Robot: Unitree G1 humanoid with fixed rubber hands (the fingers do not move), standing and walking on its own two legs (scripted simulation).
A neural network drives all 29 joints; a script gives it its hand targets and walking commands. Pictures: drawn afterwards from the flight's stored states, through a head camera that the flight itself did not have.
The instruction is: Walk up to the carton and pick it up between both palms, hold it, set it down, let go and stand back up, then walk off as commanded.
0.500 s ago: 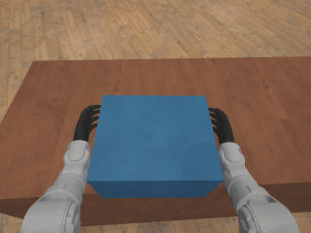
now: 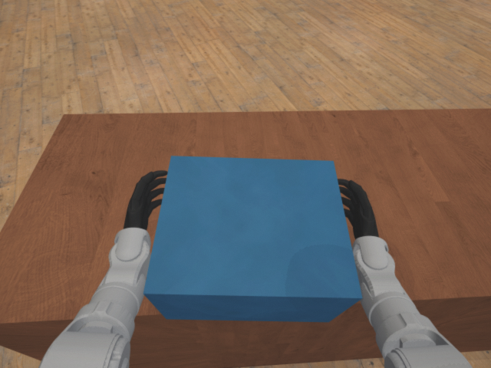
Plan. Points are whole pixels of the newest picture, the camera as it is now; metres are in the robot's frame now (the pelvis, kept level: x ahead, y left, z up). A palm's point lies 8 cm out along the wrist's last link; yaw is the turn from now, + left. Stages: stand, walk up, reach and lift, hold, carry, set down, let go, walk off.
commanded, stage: reach and lift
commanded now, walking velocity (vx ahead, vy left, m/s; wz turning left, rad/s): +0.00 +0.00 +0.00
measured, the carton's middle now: (250, 239) +0.35 +0.01 -0.01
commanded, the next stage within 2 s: hold in 1.84 s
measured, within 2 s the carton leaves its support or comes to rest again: neither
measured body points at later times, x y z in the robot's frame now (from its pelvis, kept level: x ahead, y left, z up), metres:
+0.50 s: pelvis +0.02 -0.02 +0.00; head +0.02 -0.01 +0.45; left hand +0.38 +0.19 +0.10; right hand +0.39 -0.20 +0.09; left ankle +0.04 +0.12 -0.75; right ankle -0.04 -0.14 -0.75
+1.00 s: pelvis -0.01 -0.02 +0.00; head -0.03 +0.00 +0.45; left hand +0.35 +0.20 +0.15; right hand +0.36 -0.19 +0.13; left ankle +0.04 +0.12 -0.75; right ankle -0.04 -0.14 -0.75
